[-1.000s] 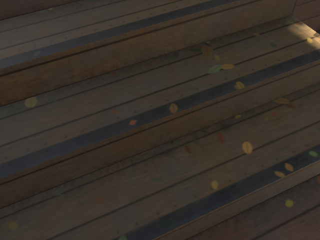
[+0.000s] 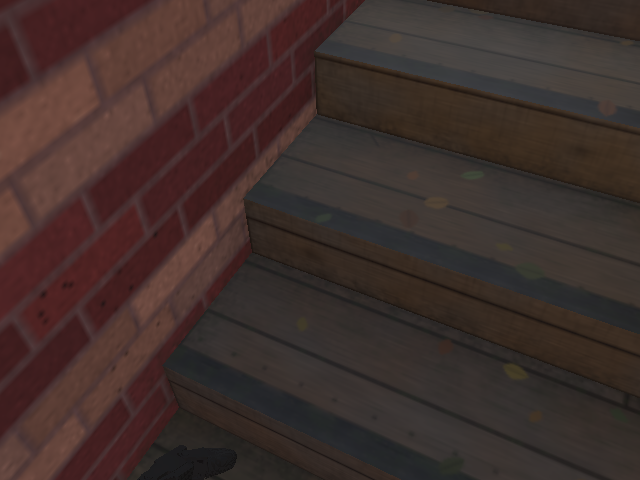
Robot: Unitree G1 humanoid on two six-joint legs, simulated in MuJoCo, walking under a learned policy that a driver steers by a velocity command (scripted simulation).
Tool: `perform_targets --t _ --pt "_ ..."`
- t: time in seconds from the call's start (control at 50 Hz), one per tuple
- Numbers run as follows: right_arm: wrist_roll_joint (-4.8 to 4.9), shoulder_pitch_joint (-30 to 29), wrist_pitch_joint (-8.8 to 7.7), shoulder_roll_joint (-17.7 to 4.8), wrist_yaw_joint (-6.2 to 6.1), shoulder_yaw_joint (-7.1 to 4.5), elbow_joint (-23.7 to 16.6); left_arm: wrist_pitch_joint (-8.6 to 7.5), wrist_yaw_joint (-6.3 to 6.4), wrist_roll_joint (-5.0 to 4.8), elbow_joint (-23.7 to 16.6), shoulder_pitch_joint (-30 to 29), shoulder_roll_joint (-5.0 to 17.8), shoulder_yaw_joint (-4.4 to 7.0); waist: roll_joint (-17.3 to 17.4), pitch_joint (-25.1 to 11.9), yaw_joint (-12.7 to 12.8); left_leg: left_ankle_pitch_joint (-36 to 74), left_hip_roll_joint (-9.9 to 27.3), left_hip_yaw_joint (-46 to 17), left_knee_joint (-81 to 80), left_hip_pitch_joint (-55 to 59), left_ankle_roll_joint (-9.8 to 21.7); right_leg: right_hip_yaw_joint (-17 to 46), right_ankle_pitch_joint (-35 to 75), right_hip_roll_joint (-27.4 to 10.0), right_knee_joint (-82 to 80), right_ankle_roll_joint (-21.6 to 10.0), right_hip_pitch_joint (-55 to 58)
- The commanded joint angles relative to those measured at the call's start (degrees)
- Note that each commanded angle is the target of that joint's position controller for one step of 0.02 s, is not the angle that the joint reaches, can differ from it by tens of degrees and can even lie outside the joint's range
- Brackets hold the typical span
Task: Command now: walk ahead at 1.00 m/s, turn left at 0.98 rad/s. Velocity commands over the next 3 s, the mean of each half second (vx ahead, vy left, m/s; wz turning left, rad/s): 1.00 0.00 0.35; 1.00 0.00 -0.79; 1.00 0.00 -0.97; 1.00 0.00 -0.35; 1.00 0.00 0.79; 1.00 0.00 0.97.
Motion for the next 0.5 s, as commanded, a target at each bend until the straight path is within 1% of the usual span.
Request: perform_targets --t 0.02,0.04,0.06,0.08,0.1,0.12,0.14,0.16,0.18,0.2,0.22,0.24,0.26,0.28,0.3,0.32,0.34,0.36,0.38,0.4,0.42,0.44,0.46,0.48,0.5 --pt "0.05 2.77 -4.44 -3.21 0.54 -0.69 1.47 1.69 2.19 -0.63 -14.11 -16.71 -1.06 -1.97 -1.61 14.64 -0.55 8.24 14.48 -19.72 -28.72 -3.28 4.72 -3.40 -16.06 -1.69 -4.12 -1.46 -21.48" --pt "1.09 0.84 -4.63 -4.25 1.04 -1.12 1.72 1.81 2.59 0.15 -16.41 -19.70 -1.06 -2.57 -2.41 15.48 1.11 7.13 12.38 -16.49 -32.45 -10.33 4.10 -4.52 -17.54 -3.16 -19.02 -1.95 -14.21" --pt "2.22 -2.36 -4.10 -6.25 -0.15 -1.63 0.09 2.54 2.29 -0.56 -16.75 -18.84 2.12 -2.33 -4.40 12.89 2.00 9.93 12.56 -16.34 -41.73 -20.42 7.04 -9.45 -11.65 -3.52 -36.23 0.02 3.83" --pt "3.69 -8.45 -3.86 -5.91 -1.00 -1.75 -2.87 2.51 1.77 -1.34 -13.43 -10.35 2.86 -1.64 -5.21 7.48 6.08 27.79 10.72 -11.90 -42.35 -32.01 6.71 -13.10 -0.95 -2.33 -46.52 0.43 31.06" --pt "4.89 -8.81 -4.87 -10.28 -1.13 -3.00 -3.30 2.66 2.22 -2.52 -10.98 -5.33 3.85 -0.49 -2.03 -1.55 8.12 60.71 13.39 -11.15 -39.44 -31.40 7.92 -15.61 -3.55 2.45 -49.39 0.76 49.64" --pt "3.61 -7.97 -6.02 -13.46 -0.91 -4.61 -4.71 2.62 4.20 -3.40 -9.51 1.01 6.36 1.65 -0.02 -6.81 10.24 85.94 14.10 -13.08 -28.40 -23.32 6.18 -13.67 -5.81 3.39 -54.99 1.37 56.19" --pt "4.03 -10.16 -6.92 -16.21 0.04 -6.45 -6.31 2.76 5.48 -2.71 -8.02 11.47 9.49 3.46 -0.57 -15.84 16.79 97.16 14.45 -15.24 -3.01 -14.62 1.59 1.73 -17.66 -1.65 -68.72 -2.70 61.70" --pt "1.11 -19.54 -8.30 -14.22 0.80 -6.50 -9.59 1.62 4.81 -3.78 -2.45 25.54 15.02 6.08 -5.51 -25.01 24.02 86.04 10.09 -11.03 19.22 -5.35 -1.96 2.59 -13.95 -3.59 -85.26 -2.28 65.37" --pt "-2.51 -29.45 -10.02 -4.07 1.77 -4.40 -12.24 1.99 4.26 -4.85 3.71 24.35 15.26 6.83 -11.93 -11.57 22.68 27.89 4.80 -7.28 36.76 -14.05 -2.08 0.10 3.76 -3.27 -95.00 -3.15 61.59" --pt "-1.39 -14.30 -10.74 7.09 2.21 -1.48 -14.29 2.48 4.21 -2.00 4.89 18.08 18.57 7.38 -20.28 -10.44 7.63 12.90 2.73 -10.03 58.87 -35.71 -3.81 32.11 38.18 -18.97 -104.75 -8.70 67.99" --pt "-1.48 -8.06 -9.58 6.67 1.77 -0.22 -14.21 2.02 3.04 -1.32 3.53 10.68 14.58 7.41 -13.42 -15.59 2.45 13.43 5.76 -9.11 71.11 -37.62 -3.06 42.43 26.69 -21.68 -106.67 -14.30 66.91" --pt "-2.01 -11.35 -7.68 8.44 0.82 0.91 -16.54 1.15 2.39 -2.79 6.26 7.14 8.20 5.82 -6.92 -6.48 -0.98 12.36 7.29 -7.97 78.12 -42.80 -3.20 38.23 17.32 -19.82 -108.54 -14.27 60.35" --pt "-3.17 -14.97 -5.92 11.55 0.49 2.83 -19.40 0.70 1.53 -2.98 10.91 8.00 5.02 5.26 -1.51 0.73 -2.80 4.20 7.96 -9.02 80.67 -48.14 -2.14 28.99 8.13 -16.60 -109.11 -11.02 55.86" --pt "-3.80 -16.23 -4.85 13.33 -0.06 4.03 -20.63 0.10 1.06 -3.35 14.76 11.42 3.46 5.37 -0.39 4.97 -3.27 0.71 8.14 -8.47 81.14 -52.18 -1.06 20.39 10.23 -13.27 -109.33 -6.86 54.51" --pt "-2.54 -22.18 -4.88 11.78 -0.14 3.78 -21.10 -0.12 0.84 -4.05 18.76 12.94 1.09 4.93 1.38 9.96 -1.65 -2.45 6.82 -7.53 78.66 -52.30 -0.11 9.49 17.23 -9.34 -111.98 -5.29 49.13" --pt "-1.41 -27.23 -4.64 10.61 0.00 4.45 -24.39 -0.78 0.24 -3.69 20.32 13.46 1.23 4.47 0.96 15.63 -2.89 -8.25 7.85 -3.37 64.16 -50.85 -0.84 2.81 25.25 -7.08 -116.84 -4.34 42.83" --pt "-0.80 -31.04 -4.48 9.23 0.00 5.11 -27.84 -0.79 0.47 -4.13 22.09 13.27 1.16 4.46 -0.86 17.64 -4.69 -11.99 10.09 -0.04 50.39 -45.46 -1.51 -1.94 34.78 -5.10 -121.06 -3.49 38.80" --pt "-0.03 -32.78 -4.45 7.95 -0.37 4.63 -28.61 -1.26 1.31 -4.52 23.68 14.89 2.40 4.59 -4.47 16.88 -4.61 -11.78 11.17 8.19 43.28 -38.60 -3.03 -3.38 47.99 -4.21 -125.97 -5.22 36.39" --pt "-0.10 -32.23 -4.33 7.55 -0.35 4.71 -27.48 -1.37 2.03 -4.83 24.40 16.54 4.78 4.76 -4.41 10.13 -3.93 -6.98 10.82 11.11 42.35 -30.22 -4.10 -4.81 56.51 -3.58 -127.82 -7.21 35.87" --pt "-0.49 -28.48 -5.04 7.44 -0.61 4.83 -27.44 -2.09 2.60 -5.41 23.97 16.49 8.47 5.41 -6.88 5.55 -5.69 -4.55 12.85 9.77 36.67 -25.11 -4.09 -5.53 69.13 -3.74 -125.54 -8.03 40.93" --pt "0.41 -22.34 -5.78 6.36 -1.05 4.77 -27.20 -2.34 2.83 -7.96 20.90 9.47 12.65 6.92 -6.08 1.02 -11.26 3.15 13.12 8.20 17.17 -3.91 -3.44 -5.34 75.77 -2.03 -123.80 -8.28 33.25" --pt "3.05 -11.56 -4.85 3.29 -2.61 2.90 -23.45 -3.24 1.57 -10.14 19.52 13.40 20.89 9.19 -3.53 -13.28 -14.20 11.94 10.08 7.47 7.91 21.17 -6.19 0.13 79.01 -4.52 -116.47 -9.32 33.05" --pt "0.79 -0.84 -3.91 -0.86 -3.65 -0.45 -21.19 -3.43 0.34 -9.62 17.38 10.12 25.04 10.49 2.96 -23.88 -21.71 7.92 13.03 2.25 5.58 35.36 -5.01 -1.08 85.44 -4.02 -97.61 -7.20 30.61" --pt "-0.50 -0.04 -4.06 -5.02 -5.18 -2.21 -19.97 -3.58 -0.33 -9.60 13.53 7.37 20.21 10.00 16.60 -25.79 -21.55 10.04 27.29 -18.23 -7.57 36.18 2.23 -1.29 60.36 2.59 -63.23 -2.45 24.83" --pt "0.35 -1.07 -3.90 -6.63 -5.18 -2.66 -17.08 -3.83 -0.47 -7.60 12.27 7.50 15.45 8.97 25.28 -31.86 -18.22 27.08 36.27 -31.97 -9.00 35.33 5.81 -0.43 12.93 7.59 -37.69 -0.37 22.66"
Next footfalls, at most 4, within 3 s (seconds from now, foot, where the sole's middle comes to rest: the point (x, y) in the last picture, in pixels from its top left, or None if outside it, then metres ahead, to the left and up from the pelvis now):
0.18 right None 0.24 -0.17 -0.59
0.44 left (302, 412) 0.53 0.09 -0.44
0.90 right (461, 199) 0.88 -0.19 -0.29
1.28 left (440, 28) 1.24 -0.18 -0.14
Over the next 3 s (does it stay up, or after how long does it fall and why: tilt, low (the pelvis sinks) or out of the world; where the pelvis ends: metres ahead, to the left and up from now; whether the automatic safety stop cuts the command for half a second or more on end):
stays up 2.32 -1.27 0.74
